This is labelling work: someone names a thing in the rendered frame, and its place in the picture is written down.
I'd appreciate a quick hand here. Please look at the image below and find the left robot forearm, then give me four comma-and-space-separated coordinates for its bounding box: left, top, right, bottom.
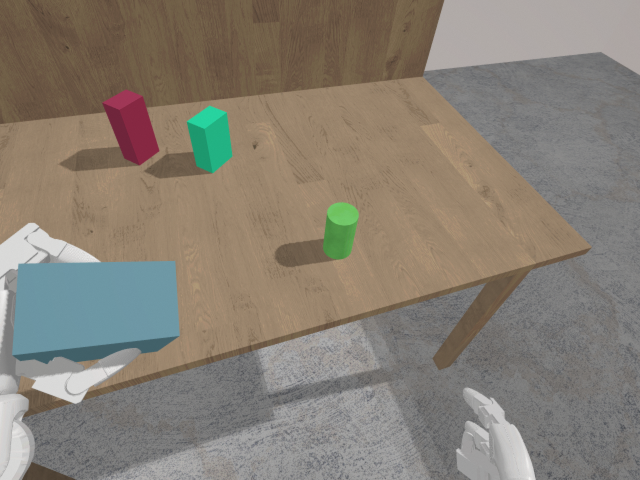
0, 394, 35, 480

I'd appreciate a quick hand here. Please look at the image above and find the sponge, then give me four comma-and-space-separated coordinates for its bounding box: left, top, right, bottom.
12, 261, 180, 364

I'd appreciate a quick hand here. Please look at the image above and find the left robot hand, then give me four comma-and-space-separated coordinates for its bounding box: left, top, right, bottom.
0, 223, 141, 404

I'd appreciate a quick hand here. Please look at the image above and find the right robot hand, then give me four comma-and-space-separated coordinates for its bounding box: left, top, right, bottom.
456, 388, 536, 480

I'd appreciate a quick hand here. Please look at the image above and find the table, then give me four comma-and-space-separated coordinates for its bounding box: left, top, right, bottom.
0, 0, 592, 480

